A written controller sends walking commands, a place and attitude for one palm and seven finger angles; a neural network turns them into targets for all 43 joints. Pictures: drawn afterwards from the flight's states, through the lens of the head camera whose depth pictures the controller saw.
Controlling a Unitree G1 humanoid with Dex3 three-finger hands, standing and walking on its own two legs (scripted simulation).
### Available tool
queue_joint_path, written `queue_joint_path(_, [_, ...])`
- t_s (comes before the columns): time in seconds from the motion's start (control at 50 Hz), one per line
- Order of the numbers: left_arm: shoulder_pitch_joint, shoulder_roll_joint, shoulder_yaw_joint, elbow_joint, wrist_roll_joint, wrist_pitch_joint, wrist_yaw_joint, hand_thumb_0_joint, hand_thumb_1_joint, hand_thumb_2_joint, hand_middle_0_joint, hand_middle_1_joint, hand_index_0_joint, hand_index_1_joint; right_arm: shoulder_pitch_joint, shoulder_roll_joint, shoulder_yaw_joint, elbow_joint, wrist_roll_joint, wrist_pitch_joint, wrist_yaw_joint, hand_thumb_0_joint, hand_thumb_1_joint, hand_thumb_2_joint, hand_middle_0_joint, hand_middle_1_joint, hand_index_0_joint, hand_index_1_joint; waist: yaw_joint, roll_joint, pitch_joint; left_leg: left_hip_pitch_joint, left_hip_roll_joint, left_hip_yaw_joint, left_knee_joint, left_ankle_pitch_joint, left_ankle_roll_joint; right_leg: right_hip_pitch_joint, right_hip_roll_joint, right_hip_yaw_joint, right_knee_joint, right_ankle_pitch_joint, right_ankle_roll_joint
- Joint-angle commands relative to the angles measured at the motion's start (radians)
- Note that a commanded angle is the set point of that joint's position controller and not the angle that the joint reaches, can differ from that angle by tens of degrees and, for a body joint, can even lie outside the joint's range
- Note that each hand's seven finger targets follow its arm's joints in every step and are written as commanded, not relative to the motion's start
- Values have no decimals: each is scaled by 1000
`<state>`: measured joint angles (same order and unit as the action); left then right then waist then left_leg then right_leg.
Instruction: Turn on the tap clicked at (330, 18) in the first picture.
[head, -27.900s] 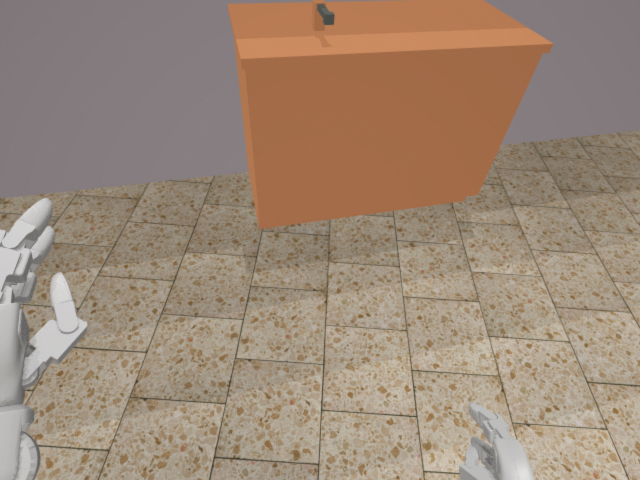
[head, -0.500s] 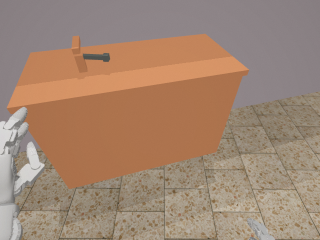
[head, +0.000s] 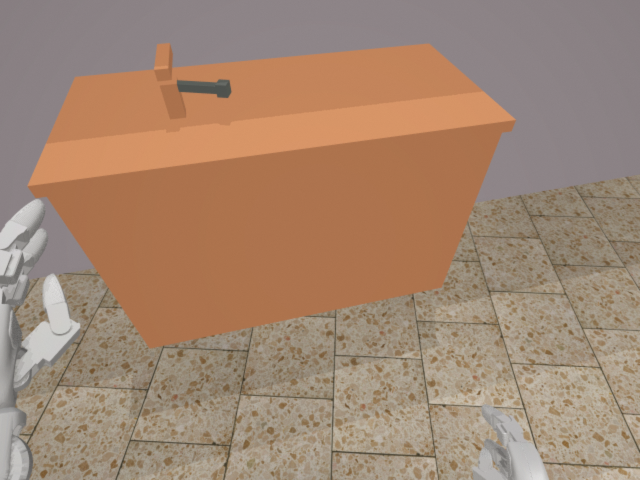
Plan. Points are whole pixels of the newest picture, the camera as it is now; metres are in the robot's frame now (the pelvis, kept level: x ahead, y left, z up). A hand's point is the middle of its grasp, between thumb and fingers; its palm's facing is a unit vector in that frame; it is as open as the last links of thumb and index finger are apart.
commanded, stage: stand and check the lever's angle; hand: left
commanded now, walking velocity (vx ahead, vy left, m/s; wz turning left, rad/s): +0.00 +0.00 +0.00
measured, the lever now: (223, 88) +0.85 +0.26 +0.08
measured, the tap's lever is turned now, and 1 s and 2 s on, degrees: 70 70 70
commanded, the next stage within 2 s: turn to face it in 0.20 s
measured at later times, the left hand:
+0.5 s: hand (65, 287) +0.26 +0.27 +0.16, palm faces +0.39 -0.82 -0.41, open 7.4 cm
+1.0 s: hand (114, 216) +0.36 +0.27 +0.16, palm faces +0.35 -0.84 -0.41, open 7.4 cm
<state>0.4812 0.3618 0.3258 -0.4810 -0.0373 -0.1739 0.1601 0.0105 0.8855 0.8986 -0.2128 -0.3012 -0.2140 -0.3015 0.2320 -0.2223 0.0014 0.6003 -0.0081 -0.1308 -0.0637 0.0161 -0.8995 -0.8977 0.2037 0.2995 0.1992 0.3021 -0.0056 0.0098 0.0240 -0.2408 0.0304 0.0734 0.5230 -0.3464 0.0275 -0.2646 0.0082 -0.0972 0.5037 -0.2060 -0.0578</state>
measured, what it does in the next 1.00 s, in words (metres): walks ahead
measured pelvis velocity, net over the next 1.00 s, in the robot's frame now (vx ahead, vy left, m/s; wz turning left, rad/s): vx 0.12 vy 0.04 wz -0.08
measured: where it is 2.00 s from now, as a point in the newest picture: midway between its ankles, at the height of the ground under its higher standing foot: (320, 461)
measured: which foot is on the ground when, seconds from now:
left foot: down 0.00-1.00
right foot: down 0.00-0.88, up 0.90-1.00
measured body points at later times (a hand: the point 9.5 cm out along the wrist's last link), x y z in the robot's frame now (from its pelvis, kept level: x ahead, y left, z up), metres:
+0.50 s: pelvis +0.03 +0.03 +0.00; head +0.06 +0.03 +0.45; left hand +0.23 +0.31 +0.19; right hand +0.22 -0.20 -0.07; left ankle +0.03 +0.12 -0.74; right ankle +0.04 -0.08 -0.74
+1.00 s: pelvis +0.12 +0.04 -0.01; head +0.14 +0.04 +0.44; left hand +0.34 +0.31 +0.18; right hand +0.26 -0.20 -0.10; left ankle +0.03 +0.12 -0.74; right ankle +0.09 -0.07 -0.70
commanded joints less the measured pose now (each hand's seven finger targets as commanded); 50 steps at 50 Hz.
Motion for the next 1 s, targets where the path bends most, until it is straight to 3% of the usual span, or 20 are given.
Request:
queue_joint_path(0.0, [-134,143,113,-160,-1,-41,30,0,900,900,-200,-300,-200,-300,-108,-115,-33,-157,13,-43,-9,0,-900,-900,200,300,200,300,17,175,-39,26,224,-296,-267,17,83,-29,-34,77,63,-127,71])
queue_joint_path(0.06, [-126,135,114,-114,10,-23,21,0,900,900,-200,-300,-200,-300,-121,-107,-31,-154,19,-44,-11,0,-900,-900,200,300,200,300,14,119,5,-165,157,-187,-266,-180,47,94,-37,89,-14,-97,73])
queue_joint_path(0.1, [-158,133,94,-147,15,-25,17,0,900,900,-200,-300,-200,-300,-128,-103,-31,-153,12,-57,-8,0,-900,-900,200,300,200,300,9,43,3,-120,84,-107,-145,-43,23,81,-77,165,-120,1,53])
queue_joint_path(0.16, [-168,137,79,-185,6,-23,14,0,900,900,-200,-300,-200,-300,-103,-103,-43,-145,12,-61,7,0,-900,-900,200,300,200,300,2,-73,-94,-16,21,-52,10,96,-7,82,-182,302,-205,45,5])
queue_joint_path(0.2, [-170,150,88,-225,5,-24,19,0,900,900,-200,-300,-200,-300,-105,-101,-43,-147,12,-65,6,0,-900,-900,200,300,200,300,2,-43,-135,7,21,-53,-17,158,-14,136,-193,272,-168,162,-5])
queue_joint_path(0.28, [-94,174,138,-236,1,-25,29,0,900,900,-200,-300,-200,-300,-134,-106,-40,-165,7,-56,-3,0,-900,-900,200,300,200,300,17,64,-171,82,88,-107,-101,372,-1,142,-98,142,-76,235,40])
queue_joint_path(0.4, [-45,140,127,-201,-8,-26,20,0,900,900,-200,-300,-200,-300,-137,-101,-36,-179,9,-33,-6,0,-900,-900,200,300,200,300,11,45,-149,70,122,-96,-124,424,-13,125,-57,118,-57,232,52])
queue_joint_path(0.46, [-65,133,112,-205,-9,-22,21,0,900,900,-200,-300,-200,-300,-133,-108,-37,-171,7,-25,-7,0,-900,-900,200,300,200,300,6,77,-172,72,126,-88,-134,289,-2,117,-49,110,-35,129,44])
queue_joint_path(0.56, [-119,133,100,-204,-8,-3,28,0,900,900,-200,-300,-200,-300,-149,-110,-29,-172,6,-13,-19,0,-900,-900,200,300,200,300,0,99,-84,-11,152,-142,-184,-149,46,30,-31,103,8,-109,22])
queue_joint_path(0.62, [-144,146,112,-199,-4,-1,34,0,900,900,-200,-300,-200,-300,-146,-107,-26,-166,4,-11,-25,0,-900,-900,200,300,200,300,-1,88,-63,-32,156,-148,-152,-132,58,21,-38,112,28,-93,11])
queue_joint_path(0.66, [-167,149,112,-197,-4,-1,37,0,900,900,-200,-300,-200,-300,-143,-107,-26,-162,4,-9,-25,0,-900,-900,200,300,200,300,-2,49,-55,-69,129,-112,-81,-70,48,46,-66,165,9,-64,-10])
queue_joint_path(0.72, [-174,168,120,-203,-9,-11,37,0,900,900,-200,-300,-200,-300,-128,-90,-28,-151,12,-14,-17,0,-900,-900,200,300,200,300,-2,-96,-91,-165,40,8,144,-1,6,172,-217,408,-82,42,-98])
queue_joint_path(0.76, [-171,184,132,-220,-10,-20,38,0,900,900,-200,-300,-200,-300,-124,-83,-30,-150,19,-12,-6,0,-900,-900,200,300,200,300,1,-118,-114,-200,6,38,183,-25,-19,270,-293,468,-96,229,-142])
queue_joint_path(0.8, [-150,176,132,-233,-12,-24,35,0,900,900,-200,-300,-200,-300,-121,-86,-32,-149,22,-6,0,0,-900,-900,200,300,200,300,-10,-61,-122,-113,23,19,80,7,-13,245,-272,374,-19,337,-114])
queue_joint_path(0.82, [-129,177,139,-243,-14,-26,34,0,900,900,-200,-300,-200,-300,-118,-93,-32,-149,20,-4,-1,0,-900,-900,200,300,200,300,-23,17,-125,21,46,-14,-20,132,3,142,-208,283,70,310,-69])
queue_joint_path(0.84, [-93,176,151,-258,-19,-27,34,0,900,900,-200,-300,-200,-300,-114,-100,-30,-152,17,-4,-6,0,-900,-900,200,300,200,300,-27,136,-140,179,120,-104,-94,327,44,5,-99,147,216,238,-2])
queue_joint_path(0.86, [-80,171,138,-278,-14,-28,36,0,900,900,-200,-300,-200,-300,-114,-96,-28,-159,18,-4,-5,0,-900,-900,200,300,200,300,-26,295,-134,365,236,-248,-121,582,77,-244,-20,31,372,-155,48])
queue_joint_path(0.88, [-85,181,133,-273,-1,-29,37,0,900,900,-200,-300,-200,-300,-101,-88,-32,-159,16,-16,-4,0,-900,-900,200,300,200,300,-28,287,-98,456,308,-365,-139,730,107,-402,-6,33,468,-375,51])
queue_joint_path(0.92, [-108,177,139,-242,1,-31,32,0,900,900,-200,-300,-200,-300,-81,-96,-33,-126,-2,-27,1,0,-900,-900,200,300,200,300,-39,139,-38,468,331,-354,-139,809,114,-493,-44,48,471,-391,46])
queue_joint_path(0.98, [-103,176,136,-241,-3,-14,20,0,900,900,-200,-300,-200,-300,-80,-105,-39,-133,15,-47,4,0,-900,-900,200,300,200,300,-25,161,-44,441,251,-173,-137,715,90,-426,-53,-9,329,-215,57])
